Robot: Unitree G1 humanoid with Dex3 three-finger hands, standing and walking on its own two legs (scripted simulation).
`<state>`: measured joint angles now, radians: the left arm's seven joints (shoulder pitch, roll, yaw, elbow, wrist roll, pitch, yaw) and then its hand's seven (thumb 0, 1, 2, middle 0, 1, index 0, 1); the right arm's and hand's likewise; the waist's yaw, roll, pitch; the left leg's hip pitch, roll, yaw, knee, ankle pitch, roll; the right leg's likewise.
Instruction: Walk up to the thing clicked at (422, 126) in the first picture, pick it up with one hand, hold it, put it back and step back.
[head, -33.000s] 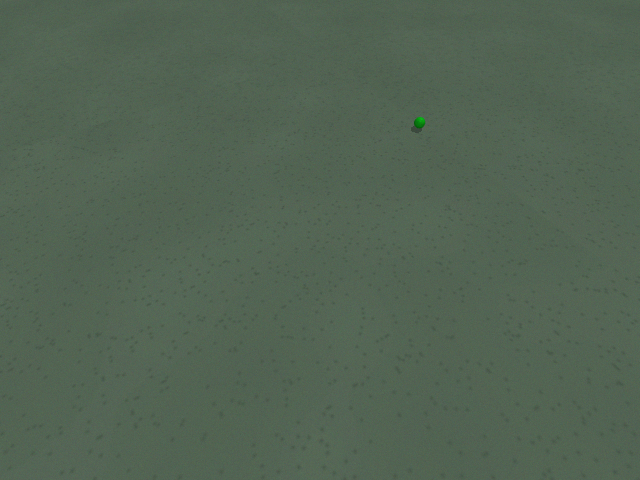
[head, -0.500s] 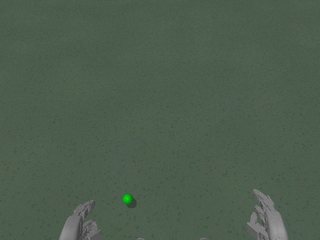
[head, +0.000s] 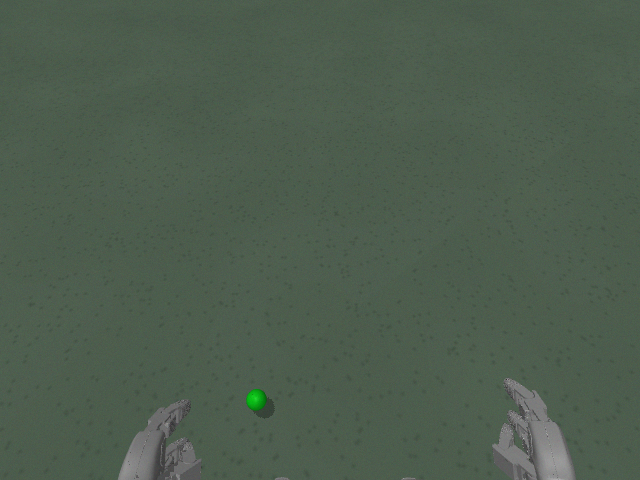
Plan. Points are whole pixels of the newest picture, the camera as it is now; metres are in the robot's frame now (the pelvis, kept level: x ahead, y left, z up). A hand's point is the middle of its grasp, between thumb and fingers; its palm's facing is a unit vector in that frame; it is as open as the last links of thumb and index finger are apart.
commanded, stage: home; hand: left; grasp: from above
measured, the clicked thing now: (256, 399) +0.45 +0.22 -0.68
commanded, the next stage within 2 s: stand in 0.62 s
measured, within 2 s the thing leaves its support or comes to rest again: neither
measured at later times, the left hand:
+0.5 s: hand (195, 474) +0.16 +0.18 -0.05, palm faces +0.04 -0.98 -0.21, open 7.4 cm
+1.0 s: hand out of the picture +0.11 +0.24 -0.10, palm faces +0.03 -0.94 -0.34, open 7.4 cm
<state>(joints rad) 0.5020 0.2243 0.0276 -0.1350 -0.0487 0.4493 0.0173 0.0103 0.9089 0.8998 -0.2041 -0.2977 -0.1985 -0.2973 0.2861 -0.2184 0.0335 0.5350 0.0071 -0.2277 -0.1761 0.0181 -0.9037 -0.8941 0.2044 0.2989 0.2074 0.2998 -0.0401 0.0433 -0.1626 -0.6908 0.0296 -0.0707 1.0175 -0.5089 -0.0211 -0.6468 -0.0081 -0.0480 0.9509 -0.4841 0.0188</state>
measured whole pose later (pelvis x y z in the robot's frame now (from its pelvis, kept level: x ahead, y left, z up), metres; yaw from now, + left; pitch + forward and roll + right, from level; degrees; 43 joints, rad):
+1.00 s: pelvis -0.01 +0.00 +0.03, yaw +1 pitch +1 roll +0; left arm 0.23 0.29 0.05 0.67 0.05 0.05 0.03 0.01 0.91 0.90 -0.21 -0.30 -0.20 -0.30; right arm 0.19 -0.29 -0.03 0.85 -0.06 -0.04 -0.01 0.02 -0.90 -0.89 0.21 0.30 0.21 0.30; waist 0.02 -0.01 0.04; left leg -0.40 -0.01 -0.04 0.78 -0.39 0.00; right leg -0.39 -0.05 -0.02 0.77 -0.40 0.03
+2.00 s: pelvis -0.01 -0.01 +0.07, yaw +2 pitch -4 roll +0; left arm 0.14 0.30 0.03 1.14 0.03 -0.01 0.01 0.00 0.91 0.90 -0.21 -0.30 -0.20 -0.30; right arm 0.15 -0.31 -0.02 1.13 -0.02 0.00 -0.01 0.01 -0.91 -0.89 0.20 0.30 0.21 0.30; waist 0.01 0.01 0.07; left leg -0.12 0.01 -0.07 0.37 -0.18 -0.03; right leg -0.09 -0.03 -0.06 0.36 -0.19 0.01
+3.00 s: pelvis +0.00 -0.02 +0.07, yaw +1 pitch -3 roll +0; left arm 0.12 0.32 0.02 1.15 0.02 -0.01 0.00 0.00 0.91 0.90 -0.21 -0.30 -0.20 -0.30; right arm 0.12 -0.33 0.00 1.14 -0.01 -0.01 -0.01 0.01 -0.91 -0.89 0.20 0.30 0.21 0.30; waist 0.00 0.01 0.06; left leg -0.10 0.02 -0.06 0.32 -0.17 -0.04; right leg -0.09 -0.02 -0.05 0.32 -0.19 0.00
